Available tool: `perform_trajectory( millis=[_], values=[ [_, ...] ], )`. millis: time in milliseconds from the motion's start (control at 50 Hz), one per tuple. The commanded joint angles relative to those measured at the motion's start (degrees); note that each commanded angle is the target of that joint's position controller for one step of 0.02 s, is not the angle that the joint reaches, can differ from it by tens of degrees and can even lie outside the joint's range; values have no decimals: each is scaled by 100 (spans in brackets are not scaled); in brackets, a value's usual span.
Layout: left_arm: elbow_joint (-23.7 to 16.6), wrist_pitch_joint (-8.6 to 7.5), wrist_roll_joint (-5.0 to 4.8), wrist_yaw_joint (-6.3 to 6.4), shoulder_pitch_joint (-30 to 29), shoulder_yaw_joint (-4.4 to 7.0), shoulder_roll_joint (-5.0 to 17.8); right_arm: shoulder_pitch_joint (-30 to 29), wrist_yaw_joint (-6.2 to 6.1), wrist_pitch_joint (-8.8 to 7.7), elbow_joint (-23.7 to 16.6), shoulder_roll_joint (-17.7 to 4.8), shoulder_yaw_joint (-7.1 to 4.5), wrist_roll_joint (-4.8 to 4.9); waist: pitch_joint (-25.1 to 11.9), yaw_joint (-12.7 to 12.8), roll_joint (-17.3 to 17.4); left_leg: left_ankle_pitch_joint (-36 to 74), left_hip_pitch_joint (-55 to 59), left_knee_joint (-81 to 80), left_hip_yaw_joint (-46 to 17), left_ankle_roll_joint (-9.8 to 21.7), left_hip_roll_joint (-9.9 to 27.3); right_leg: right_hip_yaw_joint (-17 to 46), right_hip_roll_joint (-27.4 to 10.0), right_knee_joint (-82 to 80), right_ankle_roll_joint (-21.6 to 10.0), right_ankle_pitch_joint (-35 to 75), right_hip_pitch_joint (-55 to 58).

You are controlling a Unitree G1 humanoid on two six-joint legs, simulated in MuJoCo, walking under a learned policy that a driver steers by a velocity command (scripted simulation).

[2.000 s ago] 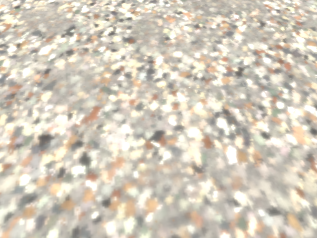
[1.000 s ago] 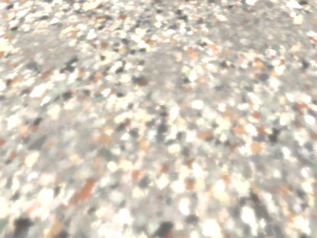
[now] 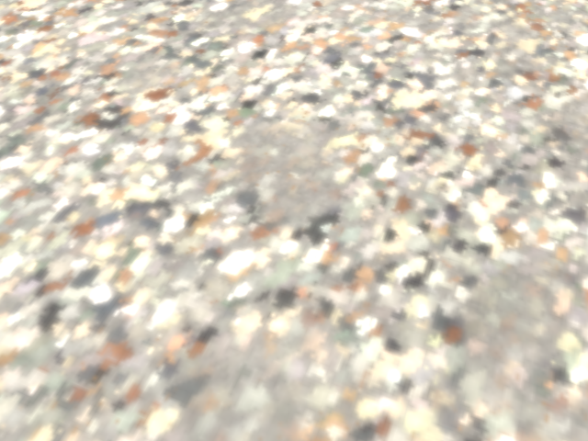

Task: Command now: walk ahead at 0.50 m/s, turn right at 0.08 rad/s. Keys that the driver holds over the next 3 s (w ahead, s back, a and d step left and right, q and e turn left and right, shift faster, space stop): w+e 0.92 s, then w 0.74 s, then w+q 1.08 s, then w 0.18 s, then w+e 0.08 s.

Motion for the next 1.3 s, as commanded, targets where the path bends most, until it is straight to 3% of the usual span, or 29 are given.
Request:
perform_trajectory(
  millis=[20, 60, 120, 220, 320, 380, 420, 440, 460, 480, 500, 520, 540, 560, 600, 640, 720, 800, 840, 880, 900, 920, 940, 960, 1000, 1060, 1140, 1220, 1300],
  values=[
    [-496, -85, 30, 13, -288, 168, 673, 636, -26, -141, -44, -602, -218, -74, -629, -344, 588, 804, 1997, -1748, -1778, 1017, 1591, 458, -535, 268, -45, 706, -1934],
    [-380, 84, 16, 27, -44, 140, 428, 510, -21, -259, 53, -562, -237, -77, -509, -159, 536, 956, 1521, -2135, -1353, 1034, 1557, 496, -542, 101, 43, 980, -1616],
    [-483, 199, 41, 68, -361, 140, 315, 542, -76, -361, 257, -655, -285, -129, -149, -149, 388, 1291, 1397, -2418, -717, 970, 1535, 688, -487, -447, 159, 1674, -2055],
    [-694, 131, 94, -72, -1101, 83, 166, 648, -175, -353, 469, -791, -307, -99, 93, -396, 315, 1463, 1581, -2570, 257, 656, 1321, 331, -297, -2082, 108, 3197, -1973],
    [-1132, 123, 97, -243, -1870, 20, 103, 1120, -228, -170, 791, -960, -377, 14, 318, -677, 230, 2053, 2678, -2213, 570, 559, 1649, -31, -178, -2875, -141, 2791, -2364],
    [-1298, 146, 87, -333, -1724, 109, 280, 1023, -300, -13, 800, -1151, -429, 55, -8, -427, 500, 4386, 3109, -1321, 787, 377, 1721, -490, 213, -2948, -428, 1892, -1820],
    [-1114, 181, 66, -299, -640, 330, 658, 882, -368, 93, 751, -1256, -441, 69, -677, 223, 606, 5601, 2846, 298, 957, 168, 1562, -710, 665, -3081, -737, 1632, -303],
    [-901, 213, 64, -205, 316, 526, 1042, 843, -404, 75, 688, -1208, -401, 56, -1174, 710, 330, 4607, 1821, 1759, 1002, -64, 1327, -209, 567, -3409, -1005, 1916, 1355],
    [-864, 236, 28, -107, 623, 680, 1703, 1389, -305, -70, 416, -454, -163, -143, -1742, 282, -1134, -117, -856, 3985, 835, -490, 372, 2661, -970, -3513, -2012, 1438, 3631],
    [-1018, 167, 59, -116, 661, 572, 1476, 1143, -211, -323, 367, -494, -91, -45, -2557, 395, -841, -2407, -1856, 4909, -536, -471, -254, 4854, -1607, -4507, -2517, 891, 4343],
    [-1001, 119, 115, -120, 536, 464, 1110, 463, -129, -474, 191, -860, -197, 197, -1914, 586, -480, -1978, -2392, 4951, -889, -324, 118, 4052, -1435, -4722, -2147, 1035, 3971],
    [-1034, 84, 93, -113, 208, 421, 944, 262, -126, -554, 108, -832, -168, 215, -1269, 386, -183, -1467, -2369, 4468, -817, -231, 373, 3277, -1199, -4745, -1926, 1408, 3124],
    [-1103, 80, 77, -104, -187, 366, 760, 226, -171, -568, 162, -825, -191, 71, -824, 115, 108, -1174, -2070, 3924, -757, -262, 577, 2689, -953, -4802, -1753, 1970, 2252],
    [-1203, 75, 131, -77, -444, 306, 593, 309, -196, -515, 189, -887, -242, -19, -641, -101, -3, -954, -1628, 3584, -762, -317, 715, 2317, -785, -4925, -1691, 2492, 1609],
    [-1315, 74, 158, -32, -606, 302, 586, 494, -192, -371, 195, -794, -250, -74, -555, -311, -142, -775, -1206, 3174, -696, -489, 751, 2024, -603, -5137, -1712, 2962, 954],
    [-1301, 64, 143, 38, -525, 344, 742, 371, -208, -276, 139, -637, -204, -99, -442, -321, -154, -438, -1109, 2584, -553, -675, 692, 1664, -463, -5214, -1685, 3286, 489],
    [-1219, 133, 83, 148, -230, 389, 866, -536, -174, -289, -88, -401, -85, -74, -291, 35, -365, 1123, -688, 720, -471, -804, 363, 1277, -64, -5117, -1297, 2604, 103],
    [-1104, 206, 36, 176, 124, 395, 849, -954, -76, -370, -225, -618, -142, 48, -309, 194, -473, 1390, -383, -106, -665, -730, 170, 1844, -289, -4755, -1149, 1878, 478],
    [-1110, 226, 54, 195, 107, 399, 826, -824, -41, -423, -214, -784, -211, 59, -314, 62, -584, 1000, -228, -266, -771, -574, 189, 2220, -451, -4407, -1050, 1762, 767],
    [-1165, 248, 85, 193, -22, 368, 695, -172, -59, -477, -36, -911, -308, 42, -483, -317, -661, 737, 613, -532, -636, -327, 172, 2296, -303, -3838, -860, 1929, 739],
    [-1222, 232, 124, 168, -9, 261, 406, 465, -96, -509, 54, -1109, -389, -50, -1014, -623, -422, 552, 1719, -504, -977, -60, 620, 2001, 15, -2808, -666, 1860, 428],
    [-1349, 199, 101, 163, 535, 141, 7, 1148, -136, -494, 122, -1577, -494, -175, -1884, -595, 803, -246, 3694, -688, -2794, 591, 1891, 1245, 743, -903, -282, 437, -1040],
    [-1430, 155, -9, 166, 844, 109, 161, 1487, -64, -419, 334, -1582, -519, -84, -2101, -502, 2135, -1942, 4176, -1378, -4972, 1122, 2567, 944, 764, 402, -130, -923, -2361],
    [-1291, 160, -36, 170, 588, 226, 661, 1213, -50, -407, 255, -1072, -384, -6, -1335, -615, 1298, -2703, 3590, -1603, -4579, 956, 2345, 1118, 460, 899, -92, -460, -2738],
    [-1415, 175, 94, 162, -181, 246, 686, 746, -52, -333, 266, -734, -260, -60, -430, -557, 566, -1430, 2302, -1677, -3012, 717, 1835, 809, 148, 727, -75, 314, -2590],
    [-1433, 181, 82, 95, -224, 221, 394, 582, -61, -362, 399, -536, -183, -74, -241, -308, 772, -164, 1571, -1991, -1993, 737, 1425, 692, -114, -7, -77, 723, -2055],
    [-1597, 152, 172, 55, -710, 104, 151, 733, -82, -378, 606, -842, -259, 21, -188, -348, 527, 816, 1627, -2267, -1403, 948, 1464, 428, -254, -1214, 40, 1405, -2179],
    [-1718, 63, 137, -40, -1399, 20, 33, 969, -107, -284, 789, -1022, -278, 87, -100, -592, 503, 1143, 1596, -2286, -765, 787, 1265, 119, -130, -2593, 83, 2431, -1692],
    [-1900, 29, 80, -119, -1909, 40, 138, 1358, -106, -175, 1041, -1129, -289, 150, 37, -699, 557, 1274, 2025, -2115, -777, 691, 1520, 30, 13, -3214, -54, 2392, -1514]
  ],
)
